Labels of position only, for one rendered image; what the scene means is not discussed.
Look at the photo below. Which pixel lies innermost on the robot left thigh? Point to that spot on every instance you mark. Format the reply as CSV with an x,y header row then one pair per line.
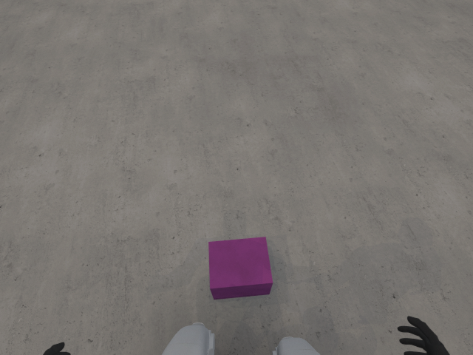
x,y
191,340

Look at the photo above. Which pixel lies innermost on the carton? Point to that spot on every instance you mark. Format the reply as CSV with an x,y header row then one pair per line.
x,y
239,268

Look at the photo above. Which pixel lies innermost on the robot thigh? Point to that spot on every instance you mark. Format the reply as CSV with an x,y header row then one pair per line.
x,y
294,346
191,340

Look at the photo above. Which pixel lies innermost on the robot right hand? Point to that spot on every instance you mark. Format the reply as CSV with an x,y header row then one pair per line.
x,y
430,342

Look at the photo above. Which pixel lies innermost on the robot right thigh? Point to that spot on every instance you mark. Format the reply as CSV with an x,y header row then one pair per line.
x,y
294,346

